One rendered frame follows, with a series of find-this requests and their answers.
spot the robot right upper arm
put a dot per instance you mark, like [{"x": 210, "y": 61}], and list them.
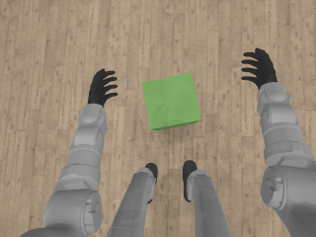
[{"x": 291, "y": 193}]

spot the right robot forearm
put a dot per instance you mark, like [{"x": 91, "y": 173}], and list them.
[{"x": 284, "y": 142}]

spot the carton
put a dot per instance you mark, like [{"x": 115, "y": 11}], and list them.
[{"x": 171, "y": 101}]

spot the right robot hand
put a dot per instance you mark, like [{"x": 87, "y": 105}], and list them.
[{"x": 265, "y": 71}]

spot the right robot shin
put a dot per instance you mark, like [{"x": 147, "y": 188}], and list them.
[{"x": 199, "y": 172}]

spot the left robot hand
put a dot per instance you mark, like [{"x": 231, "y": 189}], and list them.
[{"x": 98, "y": 90}]

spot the robot shin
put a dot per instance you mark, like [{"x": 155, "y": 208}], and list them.
[
  {"x": 144, "y": 170},
  {"x": 199, "y": 172}
]

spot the robot left upper arm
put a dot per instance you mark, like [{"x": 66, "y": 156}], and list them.
[{"x": 71, "y": 213}]

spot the left robot shin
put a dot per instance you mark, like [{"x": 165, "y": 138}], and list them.
[{"x": 144, "y": 170}]

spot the left robot forearm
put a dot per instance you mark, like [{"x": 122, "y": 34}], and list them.
[{"x": 82, "y": 170}]

